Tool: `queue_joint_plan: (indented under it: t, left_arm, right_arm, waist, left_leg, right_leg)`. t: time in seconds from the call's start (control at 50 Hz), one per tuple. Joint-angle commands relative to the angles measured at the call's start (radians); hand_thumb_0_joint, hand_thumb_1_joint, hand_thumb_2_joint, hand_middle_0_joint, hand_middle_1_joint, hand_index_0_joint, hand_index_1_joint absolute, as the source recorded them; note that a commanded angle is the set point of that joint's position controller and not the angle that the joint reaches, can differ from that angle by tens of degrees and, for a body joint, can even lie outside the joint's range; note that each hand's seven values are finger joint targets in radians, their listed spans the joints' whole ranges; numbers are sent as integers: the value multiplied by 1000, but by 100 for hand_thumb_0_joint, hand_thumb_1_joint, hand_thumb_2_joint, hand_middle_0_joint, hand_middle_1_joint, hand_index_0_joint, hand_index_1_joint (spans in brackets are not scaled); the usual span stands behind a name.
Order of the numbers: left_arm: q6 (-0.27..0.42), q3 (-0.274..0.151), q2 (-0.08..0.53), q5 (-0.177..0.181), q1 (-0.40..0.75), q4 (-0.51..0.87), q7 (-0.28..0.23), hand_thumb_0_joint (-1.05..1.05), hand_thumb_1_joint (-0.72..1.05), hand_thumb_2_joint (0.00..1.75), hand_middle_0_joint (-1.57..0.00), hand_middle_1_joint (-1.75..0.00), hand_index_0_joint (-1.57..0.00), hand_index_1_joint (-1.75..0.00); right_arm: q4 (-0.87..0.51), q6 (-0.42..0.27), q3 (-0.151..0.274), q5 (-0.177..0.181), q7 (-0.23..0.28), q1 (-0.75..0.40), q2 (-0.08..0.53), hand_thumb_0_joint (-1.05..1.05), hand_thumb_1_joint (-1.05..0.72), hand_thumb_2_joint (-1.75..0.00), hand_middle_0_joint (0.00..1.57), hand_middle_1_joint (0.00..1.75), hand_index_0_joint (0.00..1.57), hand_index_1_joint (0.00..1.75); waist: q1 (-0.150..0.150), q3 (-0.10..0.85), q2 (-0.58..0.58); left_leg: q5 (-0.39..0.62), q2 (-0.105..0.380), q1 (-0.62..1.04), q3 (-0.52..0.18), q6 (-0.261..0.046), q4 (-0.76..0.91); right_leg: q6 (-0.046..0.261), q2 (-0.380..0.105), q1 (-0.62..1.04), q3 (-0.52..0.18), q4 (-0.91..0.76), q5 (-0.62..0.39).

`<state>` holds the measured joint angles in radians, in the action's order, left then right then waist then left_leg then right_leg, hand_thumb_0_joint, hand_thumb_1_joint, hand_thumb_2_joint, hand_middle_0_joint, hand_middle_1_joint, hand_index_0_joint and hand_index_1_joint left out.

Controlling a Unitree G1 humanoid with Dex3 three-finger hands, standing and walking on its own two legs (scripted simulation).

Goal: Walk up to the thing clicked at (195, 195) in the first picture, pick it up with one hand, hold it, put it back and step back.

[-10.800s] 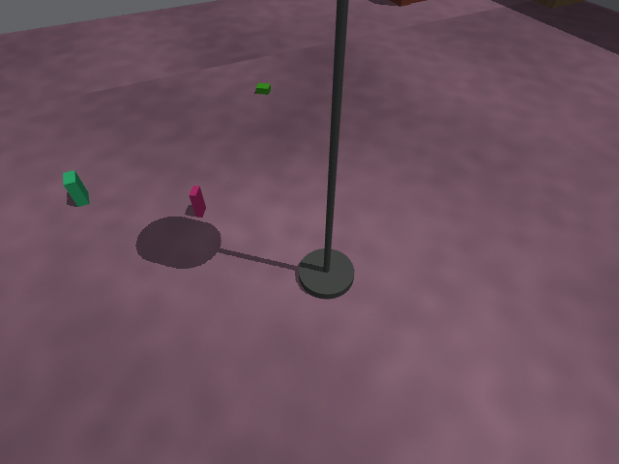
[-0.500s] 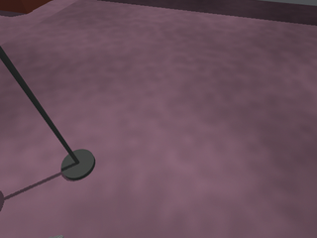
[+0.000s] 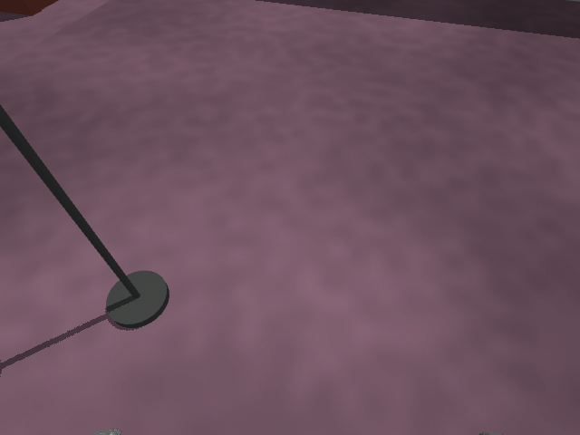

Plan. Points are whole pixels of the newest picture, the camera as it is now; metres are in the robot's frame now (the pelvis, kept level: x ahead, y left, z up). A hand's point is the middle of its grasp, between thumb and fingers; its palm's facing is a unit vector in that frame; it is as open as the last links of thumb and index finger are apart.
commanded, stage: stand
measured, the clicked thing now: out of the picture +0.52 +1.24 -0.70
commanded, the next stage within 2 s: none
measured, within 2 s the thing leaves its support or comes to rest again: neither
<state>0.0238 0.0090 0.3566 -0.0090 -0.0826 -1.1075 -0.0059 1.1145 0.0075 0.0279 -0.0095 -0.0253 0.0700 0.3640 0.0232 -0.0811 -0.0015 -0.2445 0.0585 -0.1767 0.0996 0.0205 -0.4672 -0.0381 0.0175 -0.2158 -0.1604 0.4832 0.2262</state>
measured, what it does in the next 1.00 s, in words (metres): stands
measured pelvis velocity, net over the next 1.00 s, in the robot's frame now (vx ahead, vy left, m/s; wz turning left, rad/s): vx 0.01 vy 0.00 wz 0.05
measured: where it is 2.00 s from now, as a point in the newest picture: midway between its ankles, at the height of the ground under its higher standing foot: outside the picture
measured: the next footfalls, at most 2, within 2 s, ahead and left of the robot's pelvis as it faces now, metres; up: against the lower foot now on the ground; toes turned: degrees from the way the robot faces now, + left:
none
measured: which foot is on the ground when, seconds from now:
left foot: down 0.00-1.00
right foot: down 0.00-1.00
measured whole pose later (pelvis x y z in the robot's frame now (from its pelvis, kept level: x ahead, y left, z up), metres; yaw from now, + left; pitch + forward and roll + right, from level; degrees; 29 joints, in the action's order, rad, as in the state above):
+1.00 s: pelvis +0.01 +0.00 +0.01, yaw +3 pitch -2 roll +0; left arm 0.02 0.00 0.35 -0.01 -0.10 -1.12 0.00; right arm 1.13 0.00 0.02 -0.01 -0.02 0.09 0.35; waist 0.01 -0.05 0.01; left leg -0.20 0.04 -0.13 0.05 0.02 -0.37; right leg -0.04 -0.01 -0.13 -0.11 0.35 0.18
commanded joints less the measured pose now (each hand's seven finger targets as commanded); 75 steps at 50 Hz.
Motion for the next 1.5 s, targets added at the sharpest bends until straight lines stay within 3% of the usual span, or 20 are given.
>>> queue_joint_plan:
  t: [0.0, 0.04, 0.26, 0.46, 0.7, 0.84, 1.0, 1.06, 1.1, 1.16, 1.18, 1.22, 1.3, 1.4, 1.48]
  left_arm:
    - [13, -48, 215, 5, 45, 45, -8, 0, 90, 90, -20, -30, -20, -30]
    - [14, -48, 212, 5, 41, 39, -7, 0, 90, 90, -20, -30, -20, -30]
    - [14, -50, 204, 0, 42, 27, -6, 0, 90, 90, -20, -30, -20, -30]
    - [11, -55, 206, -6, 17, 23, 0, 0, 90, 90, -20, -30, -20, -30]
    - [16, -51, 204, 2, 1, 32, -5, 0, 90, 90, -20, -30, -20, -30]
    - [11, -50, 204, 0, 4, 32, -8, 0, 90, 90, -20, -30, -20, -30]
    - [7, -51, 197, 2, 5, 38, -5, 0, 90, 90, -20, -30, -20, -30]
    - [7, -51, 203, -1, 11, 39, -5, 0, 90, 90, -20, -30, -20, -30]
    - [4, -50, 202, -3, 9, 37, -5, 0, 90, 90, -20, -30, -20, -30]
    - [5, -52, 203, -4, 9, 40, -3, 0, 90, 90, -20, -30, -20, -30]
    - [7, -51, 203, -3, 14, 43, -3, 0, 90, 90, -20, -30, -20, -30]
    - [8, -50, 203, -2, 11, 44, -3, 0, 90, 90, -20, -30, -20, -30]
    - [11, -48, 204, -3, 13, 46, -6, 0, 90, 90, -20, -30, -20, -30]
    - [7, -46, 206, -1, 6, 45, -6, 0, 90, 90, -20, -30, -20, -30]
    - [7, -46, 204, -1, -7, 44, -6, 0, 90, 90, -20, -30, -20, -30]
  right_arm:
    - [-60, -28, 36, 2, 21, -61, 215, 0, -90, -90, 20, 30, 20, 30]
    - [-53, -30, 36, 2, 21, -56, 211, 0, -90, -90, 20, 30, 20, 30]
    - [-41, -30, 32, 0, 20, -45, 200, 0, -90, -90, 20, 30, 20, 30]
    - [-47, -28, 37, -2, 18, -39, 203, 0, -90, -90, 20, 30, 20, 30]
    - [-39, -29, 35, 2, 20, -16, 203, 0, -90, -90, 20, 30, 20, 30]
    - [-40, -23, 32, 3, 21, -19, 198, 0, -90, -90, 20, 30, 20, 30]
    - [-49, -32, 29, 2, 25, -20, 201, 0, -90, -90, 20, 30, 20, 30]
    - [-52, -30, 30, 3, 26, -28, 199, 0, -90, -90, 20, 30, 20, 30]
    - [-50, -27, 30, 3, 25, -21, 197, 0, -90, -90, 20, 30, 20, 30]
    - [-55, -28, 34, 0, 23, -26, 205, 0, -90, -90, 20, 30, 20, 30]
    - [-56, -30, 35, -1, 23, -30, 206, 0, -90, -90, 20, 30, 20, 30]
    - [-52, -30, 33, 1, 22, -19, 203, 0, -90, -90, 20, 30, 20, 30]
    - [-54, -30, 35, 2, 23, -20, 204, 0, -90, -90, 20, 30, 20, 30]
    - [-49, -28, 33, 2, 23, -21, 201, 0, -90, -90, 20, 30, 20, 30]
    - [-50, -28, 34, 3, 22, -18, 205, 0, -90, -90, 20, 30, 20, 30]
  waist:
    - [-3, 135, 14]
    - [-1, 155, 12]
    - [-1, 111, -1]
    - [-7, 64, -1]
    - [-3, 147, 13]
    - [-5, 103, 7]
    - [-14, 117, -25]
    - [-14, 96, -5]
    - [-11, 70, -7]
    - [-13, 74, -9]
    - [-12, 100, -4]
    - [-11, 95, -7]
    - [-6, 142, -1]
    - [-10, 101, -2]
    - [-12, 110, -7]
  left_leg:
    - [85, 91, 98, -119, -47, 133]
    - [114, 90, 120, -114, -42, 134]
    - [52, 89, 96, -124, -39, 174]
    - [-100, 86, 51, -153, -39, 208]
    - [158, 85, 127, -134, -41, 141]
    - [114, 80, 102, -135, -39, 153]
    - [183, 87, 99, -139, -36, 168]
    - [144, 85, 95, -140, -37, 168]
    - [55, 81, 71, -144, -39, 188]
    - [30, 82, 70, -150, -42, 195]
    - [81, 83, 93, -143, -42, 182]
    - [76, 81, 90, -146, -39, 180]
    - [170, 83, 123, -140, -42, 156]
    - [117, 74, 102, -139, -37, 168]
    - [131, 81, 112, -141, -43, 168]
  right_leg:
    - [56, -97, 16, -36, -105, -256]
    - [55, -102, 26, -33, -110, -271]
    - [49, -110, 31, -20, -164, -209]
    - [52, -102, -5, -17, -198, -55]
    - [48, -122, 49, -1, -167, -266]
    - [46, -119, 40, 3, -178, -224]
    - [46, -118, 75, 16, -164, -251]
    - [45, -118, 59, 17, -177, -213]
    - [44, -116, 43, 14, -192, -159]
    - [46, -116, 43, 16, -191, -142]
    - [47, -122, 50, 13, -186, -176]
    - [47, -120, 50, 13, -188, -162]
    - [45, -129, 77, 20, -171, -247]
    - [48, -122, 48, 19, -180, -200]
    - [47, -123, 58, 22, -177, -210]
